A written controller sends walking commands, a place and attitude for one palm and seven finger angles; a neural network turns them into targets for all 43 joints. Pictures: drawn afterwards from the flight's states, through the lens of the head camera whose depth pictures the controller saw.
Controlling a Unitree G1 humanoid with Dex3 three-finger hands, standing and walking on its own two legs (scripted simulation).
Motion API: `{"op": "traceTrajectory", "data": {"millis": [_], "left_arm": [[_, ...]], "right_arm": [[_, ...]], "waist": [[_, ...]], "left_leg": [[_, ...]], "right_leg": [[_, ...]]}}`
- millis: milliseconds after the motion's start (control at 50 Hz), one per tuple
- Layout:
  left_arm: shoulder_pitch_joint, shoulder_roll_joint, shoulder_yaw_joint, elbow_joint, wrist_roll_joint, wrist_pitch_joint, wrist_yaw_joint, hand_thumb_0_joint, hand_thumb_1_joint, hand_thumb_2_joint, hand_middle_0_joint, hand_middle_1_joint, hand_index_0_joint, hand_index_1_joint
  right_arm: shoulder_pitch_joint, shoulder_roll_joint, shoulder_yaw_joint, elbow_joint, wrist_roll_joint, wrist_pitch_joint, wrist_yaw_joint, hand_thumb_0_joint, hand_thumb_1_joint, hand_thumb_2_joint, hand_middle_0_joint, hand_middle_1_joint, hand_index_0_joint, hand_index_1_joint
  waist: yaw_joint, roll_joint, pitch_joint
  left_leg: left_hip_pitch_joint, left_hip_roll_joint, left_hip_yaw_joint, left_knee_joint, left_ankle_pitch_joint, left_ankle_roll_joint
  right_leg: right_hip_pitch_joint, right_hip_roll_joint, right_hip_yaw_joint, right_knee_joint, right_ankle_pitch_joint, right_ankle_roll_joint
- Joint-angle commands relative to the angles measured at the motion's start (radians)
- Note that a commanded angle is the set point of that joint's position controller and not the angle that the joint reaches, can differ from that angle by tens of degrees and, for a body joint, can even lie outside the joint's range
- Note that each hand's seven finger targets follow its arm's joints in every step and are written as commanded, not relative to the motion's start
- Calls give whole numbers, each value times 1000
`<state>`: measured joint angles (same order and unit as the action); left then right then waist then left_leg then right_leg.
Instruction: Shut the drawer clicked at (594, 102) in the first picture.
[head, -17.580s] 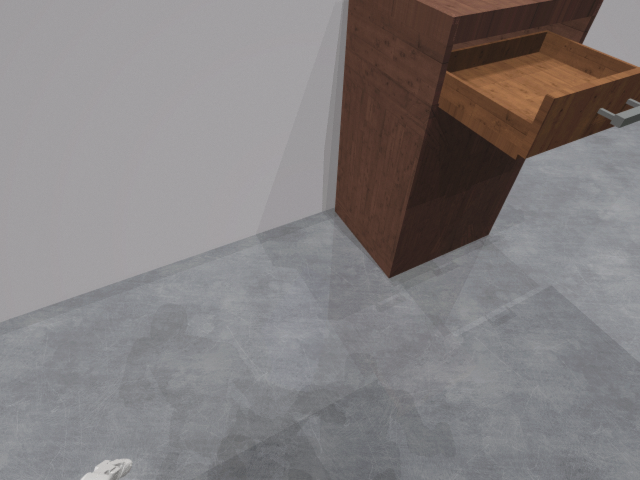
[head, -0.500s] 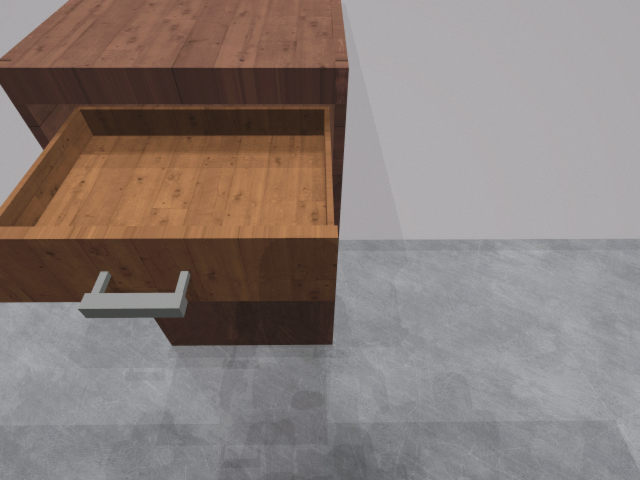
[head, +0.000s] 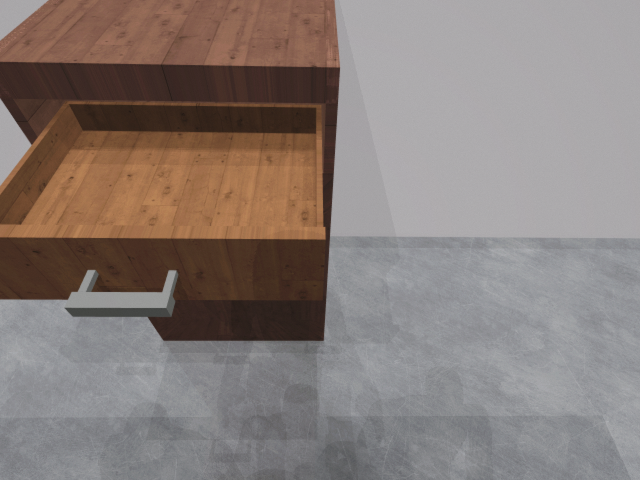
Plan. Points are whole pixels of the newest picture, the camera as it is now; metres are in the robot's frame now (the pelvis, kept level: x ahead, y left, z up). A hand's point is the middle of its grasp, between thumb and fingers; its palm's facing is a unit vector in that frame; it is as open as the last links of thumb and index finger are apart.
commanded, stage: come to a stop and stand still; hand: left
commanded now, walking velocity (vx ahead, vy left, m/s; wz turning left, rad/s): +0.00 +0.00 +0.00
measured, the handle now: (126, 290) +0.32 +0.27 +0.05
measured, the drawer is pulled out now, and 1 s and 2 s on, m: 0.29 0.29 0.29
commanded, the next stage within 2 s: look again from close up in 0.52 s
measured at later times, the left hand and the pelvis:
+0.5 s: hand out of the picture +0.02 +0.16 -0.18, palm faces +0.02 -0.98 -0.19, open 7.4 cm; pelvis +0.02 -0.01 +0.00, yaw +0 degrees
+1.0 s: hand out of the picture +0.02 +0.15 -0.18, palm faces +0.02 -0.98 -0.18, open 7.4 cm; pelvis +0.03 -0.01 +0.00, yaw +0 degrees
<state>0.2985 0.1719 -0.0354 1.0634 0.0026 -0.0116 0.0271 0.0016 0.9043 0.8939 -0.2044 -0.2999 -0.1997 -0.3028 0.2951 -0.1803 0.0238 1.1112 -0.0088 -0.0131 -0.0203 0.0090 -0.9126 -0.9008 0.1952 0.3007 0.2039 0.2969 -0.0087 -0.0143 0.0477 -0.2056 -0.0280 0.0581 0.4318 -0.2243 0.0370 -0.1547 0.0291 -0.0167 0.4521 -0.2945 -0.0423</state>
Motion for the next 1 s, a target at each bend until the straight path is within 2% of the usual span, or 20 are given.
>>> {"op": "traceTrajectory", "data": {"millis": [0, 160, 180, 300, 340, 400, 460, 540, 600, 720, 920, 980], "left_arm": [[49, 110, 26, -18, 3, -22, 14, 0, 900, 900, -200, -300, -200, -300], [67, 92, 24, 12, 4, -21, 19, 0, 900, 900, -200, -300, -200, -300], [65, 91, 25, 13, 4, -20, 19, 0, 900, 900, -200, -300, -200, -300], [73, 88, 28, 14, 7, -19, 21, 0, 900, 900, -200, -300, -200, -300], [72, 90, 29, 16, 7, -19, 21, 0, 900, 900, -200, -300, -200, -300], [73, 91, 31, 12, 8, -19, 21, 0, 900, 900, -200, -300, -200, -300], [70, 92, 32, 12, 6, -18, 21, 0, 900, 900, -200, -300, -200, -300], [72, 96, 33, 12, 5, -18, 20, 0, 900, 900, -200, -300, -200, -300], [74, 92, 35, 13, 6, -17, 19, 0, 900, 900, -200, -300, -200, -300], [77, 88, 34, 16, 5, -17, 18, 0, 900, 900, -200, -300, -200, -300], [93, 82, 36, 20, 5, -19, 20, 0, 900, 900, -200, -300, -200, -300], [91, 81, 37, 22, 4, -19, 20, 0, 900, 900, -200, -300, -200, -300]], "right_arm": [[17, -88, -14, -25, 2, -22, -7, 0, -900, -900, 200, 300, 200, 300], [13, -81, -14, -4, 3, -24, -16, 0, -900, -900, 200, 300, 200, 300], [11, -82, -14, -2, 3, -24, -16, 0, -900, -900, 200, 300, 200, 300], [8, -77, -14, 0, 3, -23, -20, 0, -900, -900, 200, 300, 200, 300], [1, -83, -15, 0, 2, -24, -20, 0, -900, -900, 200, 300, 200, 300], [-2, -80, -15, -3, 3, -23, -21, 0, -900, -900, 200, 300, 200, 300], [-4, -84, -16, -1, 1, -22, -21, 0, -900, -900, 200, 300, 200, 300], [-7, -85, -15, 1, 1, -22, -22, 0, -900, -900, 200, 300, 200, 300], [-4, -79, -14, 2, 2, -21, -22, 0, -900, -900, 200, 300, 200, 300], [4, -78, -14, 8, 1, -22, -21, 0, -900, -900, 200, 300, 200, 300], [17, -70, -15, 16, 1, -23, -24, 0, -900, -900, 200, 300, 200, 300], [21, -66, -15, 18, 2, -21, -25, 0, -900, -900, 200, 300, 200, 300]], "waist": [[12, 2, -17], [11, 5, -10], [12, 22, -4], [13, -7, -3], [14, 1, -4], [16, -12, 3], [15, 15, -5], [17, 16, -1], [18, 8, 15], [18, -4, 7], [20, -3, -14], [17, 0, 2]], "left_leg": [[51, 118, -121, -67, 159, 10], [71, 123, -116, -54, 227, 10], [70, 123, -116, -56, 223, 9], [81, 127, -118, -55, 258, 13], [87, 126, -114, -51, 274, 11], [83, 126, -115, -54, 266, 12], [91, 125, -118, -56, 274, 11], [92, 125, -117, -58, 267, 10], [84, 126, -116, -68, 242, 11], [84, 124, -119, -72, 229, 11], [98, 124, -112, -59, 266, 9], [89, 124, -113, -64, 248, 8]], "right_leg": [[-25, -122, 122, -89, 191, -10], [-10, -125, 116, -84, 279, -4], [-11, -125, 115, -86, 266, -4], [-5, -123, 108, -83, 294, 0], [-4, -128, 106, -83, 315, 1], [1, -127, 104, -85, 326, 2], [4, -129, 108, -86, 315, 0], [3, -130, 108, -89, 312, -1], [-2, -127, 108, -96, 291, -1], [1, -129, 109, -98, 278, -2], [16, -132, 106, -90, 335, -4], [10, -131, 110, -96, 325, -5]]}}
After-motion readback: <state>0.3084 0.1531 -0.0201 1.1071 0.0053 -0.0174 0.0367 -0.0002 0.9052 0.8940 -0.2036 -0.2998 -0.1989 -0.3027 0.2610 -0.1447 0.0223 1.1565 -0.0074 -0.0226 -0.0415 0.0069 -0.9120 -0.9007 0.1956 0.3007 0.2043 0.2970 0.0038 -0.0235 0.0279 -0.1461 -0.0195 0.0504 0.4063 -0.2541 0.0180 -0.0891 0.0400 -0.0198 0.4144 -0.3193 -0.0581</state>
